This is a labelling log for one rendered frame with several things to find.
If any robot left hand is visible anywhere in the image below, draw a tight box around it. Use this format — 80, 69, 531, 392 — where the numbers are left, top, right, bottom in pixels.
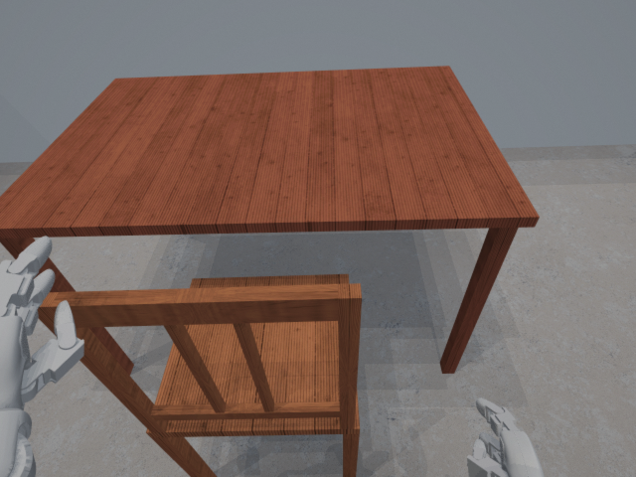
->
0, 236, 84, 410

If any robot left forearm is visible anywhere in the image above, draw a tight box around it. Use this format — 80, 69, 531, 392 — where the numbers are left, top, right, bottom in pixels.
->
0, 408, 36, 477

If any chair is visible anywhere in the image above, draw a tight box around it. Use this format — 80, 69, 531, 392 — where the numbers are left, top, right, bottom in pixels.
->
38, 274, 362, 477

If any table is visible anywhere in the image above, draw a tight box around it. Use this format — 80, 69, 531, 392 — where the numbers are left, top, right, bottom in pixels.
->
0, 66, 539, 376

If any robot right hand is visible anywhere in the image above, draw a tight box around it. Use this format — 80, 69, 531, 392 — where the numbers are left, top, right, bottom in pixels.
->
467, 397, 545, 477

